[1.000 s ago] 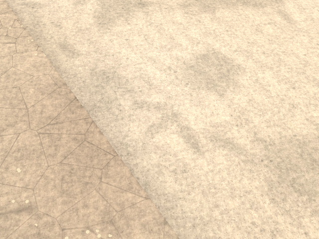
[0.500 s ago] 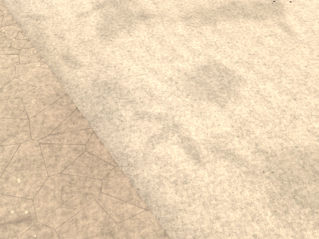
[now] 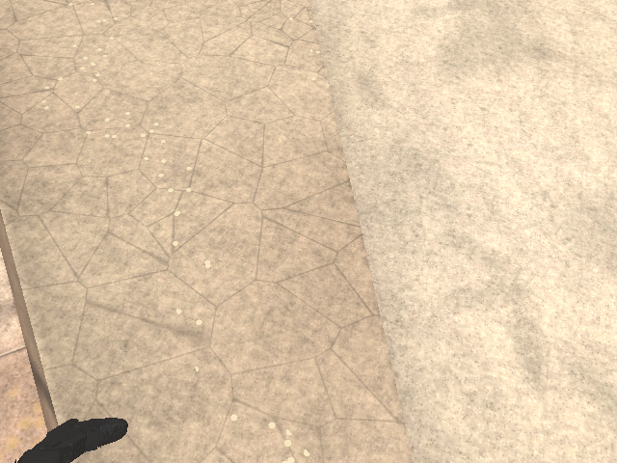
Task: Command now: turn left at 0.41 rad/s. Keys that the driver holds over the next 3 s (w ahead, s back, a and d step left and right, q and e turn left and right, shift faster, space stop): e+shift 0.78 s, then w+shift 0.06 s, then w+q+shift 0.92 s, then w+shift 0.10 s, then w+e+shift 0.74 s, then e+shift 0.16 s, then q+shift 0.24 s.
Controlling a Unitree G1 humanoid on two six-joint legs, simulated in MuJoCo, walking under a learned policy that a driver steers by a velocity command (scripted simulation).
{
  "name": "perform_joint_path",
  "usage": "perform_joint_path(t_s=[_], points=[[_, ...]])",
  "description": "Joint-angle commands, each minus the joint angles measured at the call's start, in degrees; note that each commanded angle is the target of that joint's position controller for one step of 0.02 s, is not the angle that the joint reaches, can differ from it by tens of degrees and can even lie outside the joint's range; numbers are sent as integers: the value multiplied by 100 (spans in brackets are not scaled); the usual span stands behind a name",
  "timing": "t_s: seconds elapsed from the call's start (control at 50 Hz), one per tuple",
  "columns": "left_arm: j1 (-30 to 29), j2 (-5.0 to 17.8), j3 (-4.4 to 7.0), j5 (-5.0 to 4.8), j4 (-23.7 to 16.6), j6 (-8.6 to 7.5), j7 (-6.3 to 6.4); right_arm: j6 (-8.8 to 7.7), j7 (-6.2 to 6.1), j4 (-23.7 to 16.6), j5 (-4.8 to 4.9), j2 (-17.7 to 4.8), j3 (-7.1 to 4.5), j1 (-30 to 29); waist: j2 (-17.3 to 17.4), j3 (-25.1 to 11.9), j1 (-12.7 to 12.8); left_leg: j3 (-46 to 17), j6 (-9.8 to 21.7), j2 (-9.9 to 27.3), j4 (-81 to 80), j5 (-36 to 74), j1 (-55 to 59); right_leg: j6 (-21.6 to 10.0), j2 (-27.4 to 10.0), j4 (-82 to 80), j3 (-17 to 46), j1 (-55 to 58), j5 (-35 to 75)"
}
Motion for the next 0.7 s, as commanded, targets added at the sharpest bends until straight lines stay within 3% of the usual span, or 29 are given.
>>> perform_joint_path(t_s=[0.02,0.06,0.08,0.1,0.12,0.14,0.16,0.18,0.22,0.24,0.3,0.34,0.4,0.44,0.46,0.48,0.5,0.52,0.54,0.56,0.6,0.7], points=[[-300,384,54,-36,-402,-185,-116,-50,44,-368,-117,-610,-117,45,1126,-880,-196,-1157,758,1555,-468,3002,886,-124,-176,-253,-326,388,-177],[-78,231,4,-65,-300,-216,-226,-99,135,-323,-153,-207,68,-131,1002,-819,-25,-1042,768,1527,-591,2790,416,-273,-368,-1117,-432,1475,98],[116,19,-45,-32,-176,-229,-280,-151,188,-194,-153,94,185,-126,882,-724,136,-863,627,1397,-722,2225,183,-385,-422,-2207,-447,2197,834],[21,47,-48,21,-162,-213,-280,-254,247,42,-199,178,211,314,685,-547,-4,-613,382,1190,-755,1328,99,-514,-471,-2750,-130,2589,1475],[-49,577,53,89,-313,-206,-254,-361,282,135,-335,-28,146,783,-178,-499,-352,-135,35,763,-251,-161,-185,-851,-1060,-2435,629,2932,2985],[-278,619,53,155,-417,-191,-253,-437,269,185,-290,-259,70,921,-700,-370,-527,312,-265,651,-288,-587,-370,-1372,-1300,-2339,881,2771,2959],[-249,637,105,80,-429,-190,-281,-469,221,132,-258,-544,-5,446,-861,-300,-246,542,-434,634,-235,-413,-156,-1596,-1294,-2578,1213,2353,2239],[-49,712,142,-5,-402,-160,-298,-458,161,72,-221,-641,-73,24,-876,-322,-41,734,-514,602,-27,-336,-62,-1618,-1249,-2694,1416,2253,1961],[296,872,206,-131,-396,-80,-256,-392,134,-54,-208,-446,-99,-250,-999,-481,44,1051,-617,513,271,-567,-265,-1754,-1331,-2663,1963,2499,1824],[394,943,253,-149,-427,-38,-204,-400,147,-60,-183,-372,-116,-258,-1019,-521,69,1205,-643,483,451,-849,-486,-1837,-1423,-2615,2162,2660,1870],[755,1054,356,-136,-480,78,-76,-489,190,-73,-127,-161,-124,-492,-805,-661,262,1204,-710,450,1120,-1811,-1198,-1943,-1480,-2625,2538,3123,2093],[551,1064,408,-199,-573,195,-8,-513,228,18,-58,-131,-128,-470,-635,-711,201,1148,-735,494,894,-1448,-1089,-1764,-1265,-2652,2387,2970,1906],[234,1085,447,-242,-686,393,23,-569,306,203,-13,-106,-131,-244,-750,-752,66,1343,-676,410,-67,-643,-125,-1496,-894,-2717,2193,2197,1378],[83,1038,423,-293,-722,430,31,-577,321,417,-31,-292,-235,217,-698,-839,-177,1388,-574,597,-1195,454,1060,-1177,-583,-2503,2072,1479,410],[199,788,333,-249,-733,419,22,-543,293,520,-96,-642,-354,555,-222,-969,-198,762,-278,1403,-1369,550,2005,-892,-232,-1787,1764,587,-925],[396,443,232,-266,-834,379,-12,-492,259,462,-273,-1101,-415,462,1455,-806,1,-925,476,2811,-1808,632,2030,-612,602,-191,572,-450,-2125],[940,1042,381,327,-543,387,-165,-458,239,304,-421,-966,-244,374,1121,-367,54,-903,748,3394,-1798,1102,1272,-507,265,864,-84,-376,-2092],[822,1088,429,335,-395,381,-247,-450,232,224,-376,-575,-127,137,690,-124,119,-451,817,3144,-1755,1431,857,-517,3,1469,-223,-304,-1691],[842,1011,403,279,-316,397,-310,-437,224,176,-338,-430,-41,-67,518,20,222,204,701,2751,-1684,1641,590,-498,-90,1845,-309,-175,-1295],[887,940,376,245,-267,447,-385,-434,192,136,-320,-452,-25,-197,619,-28,303,615,621,2517,-1608,1895,658,-472,-131,2155,-433,-188,-1020],[913,867,299,136,-178,523,-508,-427,162,150,-293,-498,-8,-1,791,-105,186,1241,580,2300,-1445,2786,987,-349,-196,2108,-713,-253,-854],[287,725,186,63,-395,616,-598,-436,156,373,-283,-706,-69,816,942,-150,-186,1651,682,2666,-1220,3337,1768,-267,-397,1189,-961,-386,-904]])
